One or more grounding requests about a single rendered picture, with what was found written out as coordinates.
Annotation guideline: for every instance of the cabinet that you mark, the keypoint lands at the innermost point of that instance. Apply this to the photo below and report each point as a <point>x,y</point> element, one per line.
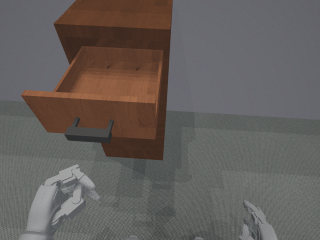
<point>130,24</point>

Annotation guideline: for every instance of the drawer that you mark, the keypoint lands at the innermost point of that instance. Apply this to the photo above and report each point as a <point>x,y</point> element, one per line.
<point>103,84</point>

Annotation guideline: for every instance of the handle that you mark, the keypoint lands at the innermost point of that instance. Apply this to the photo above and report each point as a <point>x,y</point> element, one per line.
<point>85,134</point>

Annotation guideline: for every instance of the robot right hand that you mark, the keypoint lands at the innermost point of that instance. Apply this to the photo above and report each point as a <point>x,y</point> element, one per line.
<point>259,228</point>

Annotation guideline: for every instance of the robot left hand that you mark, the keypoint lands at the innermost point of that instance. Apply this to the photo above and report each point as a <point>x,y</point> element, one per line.
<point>44,216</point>

